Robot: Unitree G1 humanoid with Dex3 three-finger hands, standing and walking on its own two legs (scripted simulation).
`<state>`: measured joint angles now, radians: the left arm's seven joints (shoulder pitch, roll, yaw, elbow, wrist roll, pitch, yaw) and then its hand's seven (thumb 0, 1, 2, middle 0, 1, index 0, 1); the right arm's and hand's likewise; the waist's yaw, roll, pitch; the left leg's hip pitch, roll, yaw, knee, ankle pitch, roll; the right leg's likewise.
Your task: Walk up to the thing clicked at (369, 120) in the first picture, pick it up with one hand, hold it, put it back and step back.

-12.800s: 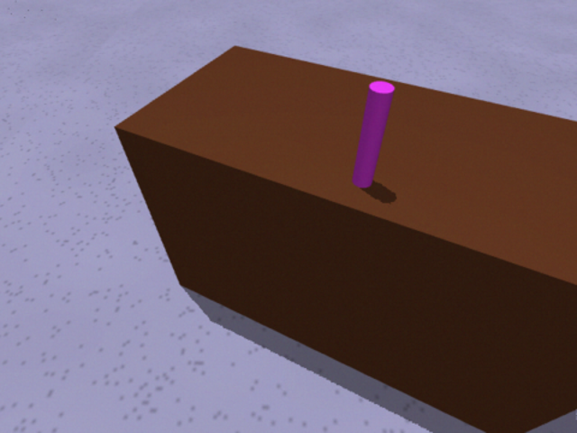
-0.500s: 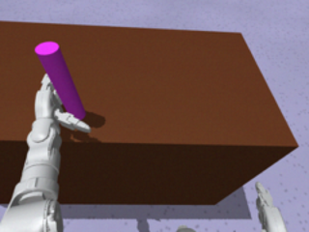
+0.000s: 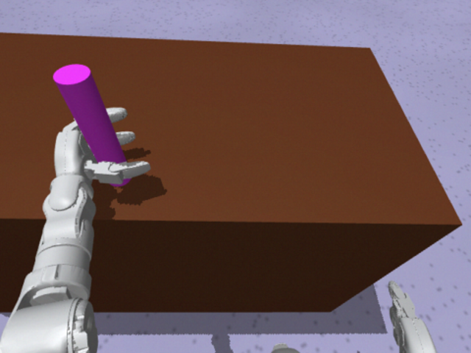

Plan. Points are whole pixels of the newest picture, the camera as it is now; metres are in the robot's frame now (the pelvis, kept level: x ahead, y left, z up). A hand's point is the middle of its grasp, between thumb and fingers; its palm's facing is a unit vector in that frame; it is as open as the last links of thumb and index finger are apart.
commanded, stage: close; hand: left
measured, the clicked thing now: (100, 135) +0.44 +0.20 +0.13
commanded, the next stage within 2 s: settle in 0.16 s
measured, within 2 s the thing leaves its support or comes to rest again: leaves its support in 0.50 s
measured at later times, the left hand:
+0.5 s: hand (104, 158) +0.43 +0.21 +0.09, palm faces +0.12 -0.99 -0.01, open 5.4 cm
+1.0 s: hand (96, 135) +0.43 +0.21 +0.14, palm faces +0.13 -0.99 -0.01, open 5.4 cm
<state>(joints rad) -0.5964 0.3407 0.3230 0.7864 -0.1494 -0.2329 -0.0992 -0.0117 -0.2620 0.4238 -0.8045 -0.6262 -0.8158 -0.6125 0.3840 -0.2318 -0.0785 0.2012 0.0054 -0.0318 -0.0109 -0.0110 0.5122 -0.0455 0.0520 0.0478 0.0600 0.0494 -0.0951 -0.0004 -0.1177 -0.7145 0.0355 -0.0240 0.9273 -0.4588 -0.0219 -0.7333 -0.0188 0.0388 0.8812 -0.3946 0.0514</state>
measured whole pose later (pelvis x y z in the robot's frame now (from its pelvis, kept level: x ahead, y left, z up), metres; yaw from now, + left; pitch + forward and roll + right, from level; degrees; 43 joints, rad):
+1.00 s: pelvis -0.01 +0.00 +0.01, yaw +0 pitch +10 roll -1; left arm -0.62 0.37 0.30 0.74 -0.16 -0.10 -0.12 0.00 0.13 1.16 -1.02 -1.12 -1.02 -1.13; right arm 0.34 -0.23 -0.06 0.32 0.04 -0.05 -0.04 -0.01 0.55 -0.05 0.05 0.05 0.06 0.05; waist -0.07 0.00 -0.11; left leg -0.61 0.03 -0.02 0.85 -0.42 -0.02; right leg -0.63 -0.03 0.04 0.81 -0.36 0.05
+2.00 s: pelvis +0.00 -0.01 +0.03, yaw +1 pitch +3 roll +0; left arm -0.50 0.33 0.28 0.26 -0.19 0.31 -0.11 0.00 0.15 1.14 -1.00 -1.13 -1.01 -1.14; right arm 0.35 -0.22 -0.08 0.39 0.05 -0.13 -0.06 -0.01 0.57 -0.04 0.05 0.05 0.06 0.05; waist 0.00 0.05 -0.12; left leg -0.39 0.02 -0.03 0.70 -0.37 -0.03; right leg -0.41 -0.03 0.02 0.68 -0.33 0.04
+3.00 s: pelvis -0.01 -0.01 +0.04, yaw +2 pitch +0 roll +0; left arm -0.53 0.33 0.32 -0.07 -0.26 0.73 -0.09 0.00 0.15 1.14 -1.00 -1.11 -1.01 -1.13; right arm 0.29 -0.23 -0.10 0.57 0.07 -0.24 -0.03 -0.01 0.55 -0.05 0.05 0.05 0.06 0.05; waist 0.02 0.07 -0.12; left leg -0.31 0.01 -0.04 0.64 -0.33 -0.03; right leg -0.34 -0.05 0.01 0.64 -0.30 0.04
